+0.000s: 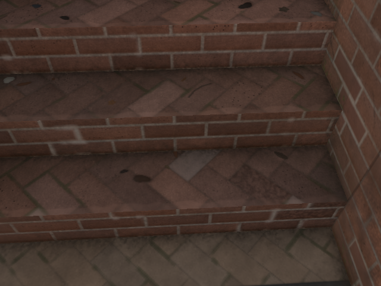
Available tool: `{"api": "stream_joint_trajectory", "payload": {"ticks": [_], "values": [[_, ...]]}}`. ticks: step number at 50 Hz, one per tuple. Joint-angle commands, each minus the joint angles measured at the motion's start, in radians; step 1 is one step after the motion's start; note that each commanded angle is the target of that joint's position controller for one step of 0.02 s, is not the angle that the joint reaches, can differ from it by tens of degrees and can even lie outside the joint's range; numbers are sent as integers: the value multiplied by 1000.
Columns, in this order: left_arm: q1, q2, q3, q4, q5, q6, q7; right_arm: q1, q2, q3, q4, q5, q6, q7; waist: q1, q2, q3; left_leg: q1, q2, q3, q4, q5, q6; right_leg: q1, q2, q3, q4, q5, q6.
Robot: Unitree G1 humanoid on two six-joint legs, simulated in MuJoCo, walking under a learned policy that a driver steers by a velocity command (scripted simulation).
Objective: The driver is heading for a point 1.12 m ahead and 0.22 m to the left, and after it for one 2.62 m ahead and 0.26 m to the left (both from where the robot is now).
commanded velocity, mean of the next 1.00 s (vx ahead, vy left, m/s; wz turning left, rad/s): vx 0.05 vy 0.00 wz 0.00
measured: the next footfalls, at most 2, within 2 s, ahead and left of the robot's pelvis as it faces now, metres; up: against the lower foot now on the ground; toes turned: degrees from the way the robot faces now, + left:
right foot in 0.12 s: +0.19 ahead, -0.09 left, +0.00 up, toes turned -2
left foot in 0.40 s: +0.12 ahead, +0.11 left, +0.00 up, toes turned +1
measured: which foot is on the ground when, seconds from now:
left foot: down 0.00-0.12, up 0.14-0.38, down 0.40-1.00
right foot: up 0.00-0.10, down 0.12-1.00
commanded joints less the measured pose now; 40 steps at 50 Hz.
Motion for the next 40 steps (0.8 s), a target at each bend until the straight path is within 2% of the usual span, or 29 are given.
{"api": "stream_joint_trajectory", "payload": {"ticks": [1, 3, 4, 5, 6, 7, 8, 9, 10, 12, 14, 17, 18, 19, 20, 21, 22, 23, 24, 25, 27, 30, 40], "values": [[59, 36, -1, -6, -4, 3, 2, 15, -140, -24, -27, 3, 0, -7, 27, 126, -19, -79, 254, -80, -9, 586, 120, 215, 35, -17, -100, 37, -7], [72, 53, 5, 3, 0, -6, 12, 8, -142, -27, -20, 3, 9, -17, 35, 116, -13, -23, 279, -117, 54, 570, 110, 244, 42, 1, -180, -20, -28], [116, 50, 7, 25, 3, -14, 16, -3, -137, -27, -18, 7, 13, -23, 54, 101, -15, -8, 268, -122, 108, 531, 92, 300, 51, 1, -271, 4, -37], [175, 57, 10, 54, 9, -28, 22, 11, -119, -22, -13, 9, 17, -27, 68, 61, -35, -8, 227, -113, 199, 464, 66, 397, 49, 6, -381, 90, -42], [242, 114, 22, 69, 16, -43, 28, 56, -96, -14, -18, 7, 16, -32, 64, -9, -105, -67, 180, -90, 311, 269, 33, 547, -81, 118, -355, 414, -52], [252, 158, 27, 67, 12, -40, 28, 196, -12, 7, 3, 20, 25, -38, -1, -161, -177, -173, 81, -29, 455, -222, 8, 673, -274, 296, -314, 777, -167], [256, 112, 20, 72, -14, -24, 25, 196, -46, -2, 36, 24, 53, -44, 39, -173, -221, -218, 42, -42, 543, -428, 3, 654, -310, 393, -365, 644, -266], [238, 85, 13, 68, -21, -17, 22, 114, -96, -13, 18, 9, 66, -43, 46, -116, -152, -264, 44, -66, 595, -461, -1, 597, -281, 394, -432, 446, -263], [199, 74, 6, 67, -20, -10, 25, 55, -91, -17, 8, -3, 75, -37, 35, -80, -111, -271, 58, -79, 608, -422, -7, 541, -248, 366, -478, 290, -234], [142, 56, -2, 69, -15, 0, 40, 24, -53, -10, 10, -4, 93, -31, -3, -63, -57, -207, 90, -83, 541, -325, -24, 422, -183, 265, -536, 163, -174], [128, 48, -5, 81, -11, 3, 42, 49, -24, 0, 39, -3, 103, -37, -12, -53, -62, -142, 75, -61, 481, -273, -37, 385, -137, 196, -535, 143, -148], [137, 57, -4, 107, -14, 11, 39, 35, -20, 5, 55, 2, 111, -47, 0, -58, -61, -102, 69, -44, 366, -202, -43, 363, -117, 174, -532, -30, -141], [2, 106, 13, 52, -37, 14, 41, -18, -52, -6, 36, 24, 113, -58, -28, -56, -56, -83, 117, -87, 264, -90, -56, 317, -89, 176, -520, -227, -121], [0, 101, 16, 52, -48, 16, 42, -52, -66, -7, 28, 15, 115, -64, -15, -46, -33, -60, 99, -67, 199, -34, -58, 272, -67, 172, -535, -347, -93], [41, 96, 18, 71, -46, 18, 43, -39, -78, -8, 30, 0, 118, -69, -7, -35, -19, -37, 112, -76, 177, -10, -53, 238, -59, 177, -551, -430, -69], [63, 90, 20, 84, -41, 20, 42, -13, -84, -7, 31, -3, 121, -73, -2, -24, 4, -43, 132, -82, 157, -42, -38, 217, -46, 173, -546, -455, -52], [94, 78, 26, 88, -43, 29, 49, -7, -125, -18, 50, 10, 117, -73, 26, 59, 62, -160, 107, -66, 165, -167, -20, 243, 6, 109, -550, -425, -33], [88, 70, 24, 95, -34, 30, 54, -15, -95, -15, 52, 14, 106, -71, 19, 71, 76, -218, 106, -77, 130, -183, -17, 306, 16, 91, -503, -366, -23], [92, 59, 24, 95, -33, 29, 55, -31, -72, -10, 55, 11, 95, -70, 30, 92, 61, -235, 119, -91, 99, -168, -18, 350, 26, 73, -465, -295, -25], [102, 50, 23, 102, -30, 29, 57, -55, -81, -14, 52, 10, 83, -68, 43, 106, 46, -249, 123, -101, 80, -147, -22, 391, 34, 59, -433, -229, -29], [111, 48, 22, 111, -24, 30, 58, -80, -81, -16, 42, 13, 63, -63, 53, 100, 14, -254, 132, -114, 65, -120, -22, 446, 45, 39, -392, -127, -33], [89, 59, 25, 117, -25, 32, 57, -84, -86, -16, 41, 16, 52, -58, 47, 82, 5, -237, 129, -112, 65, -62, -19, 465, 38, 44, -379, -63, -37], [48, 70, 28, 148, -28, 34, 53, -82, -100, -17, 37, 15, 57, -55, 32, 42, -18, -165, 120, -102, 77, 52, -7, 464, 31, 47, -359, 29, -25]]}}
Keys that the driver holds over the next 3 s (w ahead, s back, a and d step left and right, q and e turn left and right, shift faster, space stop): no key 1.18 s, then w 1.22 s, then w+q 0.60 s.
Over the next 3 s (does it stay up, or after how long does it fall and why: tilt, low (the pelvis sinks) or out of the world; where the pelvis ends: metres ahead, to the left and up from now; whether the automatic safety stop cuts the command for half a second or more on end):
stays up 0.91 0.01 0.22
